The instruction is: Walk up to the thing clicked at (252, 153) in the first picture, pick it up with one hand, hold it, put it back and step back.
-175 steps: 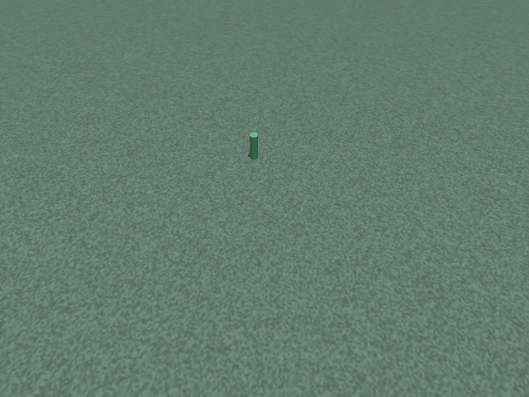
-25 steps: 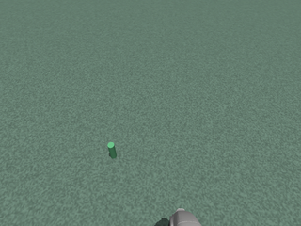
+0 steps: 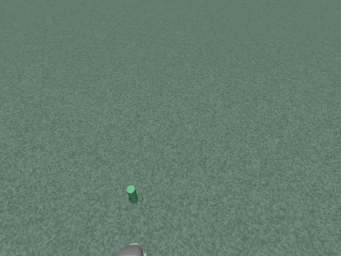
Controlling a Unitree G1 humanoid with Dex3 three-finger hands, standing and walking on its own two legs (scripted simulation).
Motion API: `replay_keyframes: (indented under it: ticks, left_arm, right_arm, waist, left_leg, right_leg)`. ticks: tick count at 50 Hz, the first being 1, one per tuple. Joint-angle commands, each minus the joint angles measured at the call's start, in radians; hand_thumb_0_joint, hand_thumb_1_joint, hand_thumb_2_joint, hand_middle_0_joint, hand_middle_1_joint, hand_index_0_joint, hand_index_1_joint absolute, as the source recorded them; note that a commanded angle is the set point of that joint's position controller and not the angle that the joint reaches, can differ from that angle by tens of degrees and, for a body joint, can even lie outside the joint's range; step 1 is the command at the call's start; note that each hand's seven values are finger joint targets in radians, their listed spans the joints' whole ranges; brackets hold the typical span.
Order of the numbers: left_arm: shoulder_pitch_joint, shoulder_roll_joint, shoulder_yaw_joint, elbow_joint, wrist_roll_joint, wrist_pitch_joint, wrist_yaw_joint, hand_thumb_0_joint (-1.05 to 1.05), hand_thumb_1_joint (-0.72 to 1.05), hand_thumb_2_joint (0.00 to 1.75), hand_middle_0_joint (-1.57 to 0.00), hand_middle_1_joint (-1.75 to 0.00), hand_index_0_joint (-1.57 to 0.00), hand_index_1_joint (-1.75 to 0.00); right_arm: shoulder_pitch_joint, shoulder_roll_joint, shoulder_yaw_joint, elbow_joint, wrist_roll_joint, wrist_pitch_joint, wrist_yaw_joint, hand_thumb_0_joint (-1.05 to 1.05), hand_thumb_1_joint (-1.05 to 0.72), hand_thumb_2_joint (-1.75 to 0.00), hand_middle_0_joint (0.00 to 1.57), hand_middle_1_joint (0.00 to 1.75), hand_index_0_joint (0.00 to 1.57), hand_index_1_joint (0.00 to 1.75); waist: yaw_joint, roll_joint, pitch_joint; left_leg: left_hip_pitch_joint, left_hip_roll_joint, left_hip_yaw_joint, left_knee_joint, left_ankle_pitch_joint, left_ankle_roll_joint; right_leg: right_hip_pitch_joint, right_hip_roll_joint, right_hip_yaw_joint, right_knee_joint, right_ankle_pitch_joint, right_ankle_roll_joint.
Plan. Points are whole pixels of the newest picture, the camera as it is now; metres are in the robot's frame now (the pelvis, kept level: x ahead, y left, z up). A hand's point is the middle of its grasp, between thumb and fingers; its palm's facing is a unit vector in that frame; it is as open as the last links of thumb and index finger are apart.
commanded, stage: walk up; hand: left
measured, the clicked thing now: (132, 194) +0.52 +0.22 -0.69
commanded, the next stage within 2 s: stand in 1.70 s
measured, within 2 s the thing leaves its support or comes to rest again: neither
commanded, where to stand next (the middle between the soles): +0.17 +0.02 m, yaw -1 degrees
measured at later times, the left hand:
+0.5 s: hand (67, 253) +0.15 +0.28 -0.16, palm faces -0.07 -0.92 -0.39, open 7.4 cm
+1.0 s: hand (76, 227) +0.21 +0.27 -0.14, palm faces -0.04 -0.95 -0.32, open 7.4 cm
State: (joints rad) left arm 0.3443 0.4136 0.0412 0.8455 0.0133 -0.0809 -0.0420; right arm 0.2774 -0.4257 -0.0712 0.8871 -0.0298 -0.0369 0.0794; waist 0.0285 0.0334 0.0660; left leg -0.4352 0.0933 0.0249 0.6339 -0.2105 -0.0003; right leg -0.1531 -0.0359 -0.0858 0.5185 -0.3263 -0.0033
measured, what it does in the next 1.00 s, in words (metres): walks ahead: left foot, then right foot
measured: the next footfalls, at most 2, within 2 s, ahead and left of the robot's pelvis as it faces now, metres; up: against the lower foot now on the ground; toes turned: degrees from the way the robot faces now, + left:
left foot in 0.04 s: +0.15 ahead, +0.14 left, +0.00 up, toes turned +2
right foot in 0.38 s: +0.17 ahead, -0.11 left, +0.00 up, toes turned -3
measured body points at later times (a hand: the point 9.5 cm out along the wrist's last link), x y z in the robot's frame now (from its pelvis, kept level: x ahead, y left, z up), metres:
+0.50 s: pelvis +0.08 +0.01 -0.01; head +0.11 +0.00 +0.43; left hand +0.16 +0.32 -0.13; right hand +0.17 -0.29 -0.15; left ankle +0.12 +0.14 -0.73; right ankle +0.13 -0.11 -0.73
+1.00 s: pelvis +0.10 +0.02 +0.01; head +0.11 +0.02 +0.46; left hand +0.21 +0.31 -0.12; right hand +0.18 -0.29 -0.11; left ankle +0.12 +0.14 -0.73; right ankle +0.13 -0.11 -0.73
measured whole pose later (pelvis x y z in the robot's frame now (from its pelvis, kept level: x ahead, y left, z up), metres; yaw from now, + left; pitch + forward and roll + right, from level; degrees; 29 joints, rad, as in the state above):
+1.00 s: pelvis +0.10 +0.02 +0.01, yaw -1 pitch -2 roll +0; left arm 0.04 0.35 0.00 1.15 0.00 -0.01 -0.01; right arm 0.07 -0.37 0.00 1.17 -0.01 -0.02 0.01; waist -0.01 -0.01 0.05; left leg -0.14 0.02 0.05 0.36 -0.18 0.00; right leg -0.17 -0.04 -0.04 0.35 -0.14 0.02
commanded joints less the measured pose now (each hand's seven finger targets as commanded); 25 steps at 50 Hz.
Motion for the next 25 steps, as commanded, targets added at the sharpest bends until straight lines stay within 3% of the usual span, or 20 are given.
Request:
replay_keyframes:
  ticks: [1,2,3,4,5,6,7,8,10,12,15,16,18,19,20,21,22,24,25]
  left_arm:
    - [-0.026,0.236,0.055,-0.077,-0.008,-0.009,0.02,0.0,0.9,0.9,-0.2,-0.3,-0.2,-0.3]
    - [-0.007,0.188,0.036,-0.082,-0.005,-0.006,0.021,0.0,0.9,0.9,-0.2,-0.3,-0.2,-0.3]
    - [0.019,0.12,0.018,-0.089,-0.024,-0.001,0.023,0.0,0.9,0.9,-0.2,-0.3,-0.2,-0.3]
    - [0.016,0.219,0.046,-0.051,-0.014,0.012,0.046,0.0,0.9,0.9,-0.2,-0.3,-0.2,-0.3]
    - [0.009,0.235,0.039,-0.04,-0.015,0.016,0.051,0.0,0.9,0.9,-0.2,-0.3,-0.2,-0.3]
    - [0.015,0.218,0.041,-0.028,-0.022,0.017,0.051,0.0,0.9,0.9,-0.2,-0.3,-0.2,-0.3]
    - [0.03,0.207,0.04,-0.013,-0.026,0.019,0.05,0.0,0.9,0.9,-0.2,-0.3,-0.2,-0.3]
    - [0.055,0.204,0.039,0.004,-0.027,0.022,0.047,0.0,0.9,0.9,-0.2,-0.3,-0.2,-0.3]
    - [0.053,0.179,0.035,0.026,-0.02,0.035,0.041,0.0,0.9,0.9,-0.2,-0.3,-0.2,-0.3]
    - [0.035,0.161,0.035,0.034,-0.016,0.042,0.043,0.0,0.9,0.9,-0.2,-0.3,-0.2,-0.3]
    - [0.006,0.151,0.04,0.054,-0.017,0.047,0.05,0.0,0.9,0.9,-0.2,-0.3,-0.2,-0.3]
    - [0.016,0.152,0.041,0.069,-0.017,0.048,0.052,0.0,0.9,0.9,-0.2,-0.3,-0.2,-0.3]
    - [-0.014,0.185,0.047,0.074,-0.004,0.04,0.053,0.0,0.9,0.9,-0.2,-0.3,-0.2,-0.3]
    - [-0.055,0.222,0.053,0.063,0.004,0.033,0.055,0.0,0.9,0.9,-0.2,-0.3,-0.2,-0.3]
    - [-0.132,0.264,0.051,0.045,0.001,0.024,0.054,0.0,0.9,0.9,-0.2,-0.3,-0.2,-0.3]
    - [-0.192,0.287,0.045,0.047,-0.004,0.028,0.053,0.0,0.9,0.9,-0.2,-0.3,-0.2,-0.3]
    - [-0.223,0.252,0.035,0.048,-0.005,0.031,0.052,0.0,0.9,0.9,-0.2,-0.3,-0.2,-0.3]
    - [-0.249,0.229,0.023,0.069,-0.003,0.036,0.055,0.0,0.9,0.9,-0.2,-0.3,-0.2,-0.3]
    - [-0.255,0.207,0.019,0.081,-0.007,0.038,0.053,0.0,0.9,0.9,-0.2,-0.3,-0.2,-0.3]
  right_arm:
    - [0.065,-0.176,-0.058,-0.047,0.004,-0.044,-0.026,0.0,-0.9,-0.9,0.2,0.3,0.2,0.3]
    - [0.155,-0.238,-0.076,-0.029,0.002,-0.05,-0.039,0.0,-0.9,-0.9,0.2,0.3,0.2,0.3]
    - [0.168,-0.319,-0.089,-0.053,-0.001,-0.055,-0.05,0.0,-0.9,-0.9,0.2,0.3,0.2,0.3]
    - [0.161,-0.347,-0.099,-0.056,0.028,-0.049,-0.05,0.0,-0.9,-0.9,0.2,0.3,0.2,0.3]
    - [0.118,-0.298,-0.085,-0.066,0.031,-0.042,-0.056,0.0,-0.9,-0.9,0.2,0.3,0.2,0.3]
    - [0.094,-0.259,-0.066,-0.078,0.032,-0.044,-0.062,0.0,-0.9,-0.9,0.2,0.3,0.2,0.3]
    - [0.071,-0.243,-0.057,-0.085,0.028,-0.046,-0.068,0.0,-0.9,-0.9,0.2,0.3,0.2,0.3]
    - [0.04,-0.236,-0.05,-0.088,0.031,-0.046,-0.072,0.0,-0.9,-0.9,0.2,0.3,0.2,0.3]
    - [-0.007,-0.222,-0.04,-0.097,0.026,-0.04,-0.078,0.0,-0.9,-0.9,0.2,0.3,0.2,0.3]
    - [-0.036,-0.215,-0.028,-0.104,0.021,-0.034,-0.083,0.0,-0.9,-0.9,0.2,0.3,0.2,0.3]
    - [-0.071,-0.207,-0.018,-0.098,0.029,-0.021,-0.085,0.0,-0.9,-0.9,0.2,0.3,0.2,0.3]
    - [-0.097,-0.209,-0.016,-0.097,0.036,-0.014,-0.084,0.0,-0.9,-0.9,0.2,0.3,0.2,0.3]
    - [-0.13,-0.169,0.002,-0.093,0.046,0.001,-0.082,0.0,-0.9,-0.9,0.2,0.3,0.2,0.3]
    - [-0.108,-0.131,0.016,-0.083,0.048,0.007,-0.082,0.0,-0.9,-0.9,0.2,0.3,0.2,0.3]
    - [-0.077,-0.098,0.022,-0.064,0.052,0.016,-0.083,0.0,-0.9,-0.9,0.2,0.3,0.2,0.3]
    - [-0.094,-0.146,0.004,-0.027,0.046,0.027,-0.091,0.0,-0.9,-0.9,0.2,0.3,0.2,0.3]
    - [-0.083,-0.15,0.003,-0.002,0.047,0.029,-0.088,0.0,-0.9,-0.9,0.2,0.3,0.2,0.3]
    - [-0.07,-0.152,0.008,0.041,0.052,0.02,-0.082,0.0,-0.9,-0.9,0.2,0.3,0.2,0.3]
    - [-0.08,-0.156,0.008,0.058,0.045,0.016,-0.08,0.0,-0.9,-0.9,0.2,0.3,0.2,0.3]
  waist:
    - [-0.062,-0.059,-0.043]
    - [-0.107,0.112,-0.099]
    - [-0.101,0.298,-0.101]
    - [-0.104,0.208,-0.084]
    - [-0.075,0.101,-0.051]
    - [-0.06,0.084,-0.042]
    - [-0.043,0.097,-0.046]
    - [-0.021,0.133,-0.046]
    - [-0.017,0.141,-0.051]
    - [-0.016,0.142,-0.054]
    - [-0.013,0.128,-0.088]
    - [0.003,0.124,-0.109]
    - [0.017,0.051,-0.11]
    - [-0.003,-0.064,-0.1]
    - [-0.044,-0.171,-0.077]
    - [-0.038,-0.195,-0.037]
    - [-0.053,-0.176,-0.027]
    - [-0.066,-0.183,-0.054]
    - [-0.059,-0.172,-0.078]
  left_leg:
    - [0.317,-0.068,0.049,-0.108,0.002,0.032]
    - [0.421,0.024,-0.101,-0.21,-0.133,0.074]
    - [0.501,0.27,-0.524,-0.352,-0.136,0.163]
    - [0.442,0.355,-0.611,-0.349,-0.053,0.276]
    - [0.384,0.314,-0.483,-0.308,0.118,0.275]
    - [0.358,0.268,-0.366,-0.286,0.277,0.251]
    - [0.331,0.23,-0.279,-0.261,0.363,0.222]
    - [0.293,0.208,-0.201,-0.246,0.405,0.211]
    - [0.233,0.173,-0.131,-0.242,0.39,0.207]
    - [0.178,0.184,-0.105,-0.215,0.435,0.216]
    - [0.136,0.183,-0.097,-0.138,0.45,0.201]
    - [0.108,0.179,-0.096,-0.11,0.375,0.19]
    - [0.028,0.12,-0.082,-0.055,0.102,0.11]
    - [-0.014,0.07,-0.047,0.01,-0.023,0.065]
    - [0.057,-0.035,0.0,0.093,-0.201,0.018]
    - [0.165,-0.055,-0.007,0.156,-0.316,0.027]
    - [0.194,-0.051,-0.014,0.124,-0.309,0.03]
    - [0.232,-0.025,-0.028,-0.055,-0.101,0.038]
    - [0.246,-0.002,-0.059,-0.104,-0.045,0.042]
  right_leg:
    - [-0.224,-0.171,0.111,0.022,0.128,-0.142]
    - [-0.273,-0.108,0.054,0.279,0.156,-0.104]
    - [-0.489,0.056,0.006,0.495,-0.107,-0.027]
    - [-0.486,0.02,0.087,0.593,-0.254,-0.041]
    - [-0.474,0.004,0.142,0.643,-0.223,-0.041]
    - [-0.442,-0.007,0.164,0.636,-0.187,-0.044]
    - [-0.401,-0.026,0.173,0.587,-0.16,-0.044]
    - [-0.364,-0.042,0.147,0.539,-0.127,-0.038]
    - [-0.299,-0.031,0.107,0.447,-0.093,-0.018]
    - [-0.228,-0.041,0.082,0.33,-0.045,-0.006]
    - [-0.139,-0.008,0.049,0.237,0.029,-0.013]
    - [-0.078,-0.004,0.043,0.179,0.076,-0.02]
    - [0.005,-0.016,0.085,0.048,0.177,-0.049]
    - [0.001,-0.118,0.235,-0.029,0.224,-0.077]
    - [-0.148,-0.28,0.452,-0.145,0.173,-0.162]
    - [-0.304,-0.309,0.472,-0.169,0.104,-0.223]
    - [-0.313,-0.27,0.416,-0.163,0.074,-0.201]
    - [-0.257,-0.188,0.29,-0.109,0.121,-0.109]
    - [-0.229,-0.158,0.247,-0.088,0.117,-0.073]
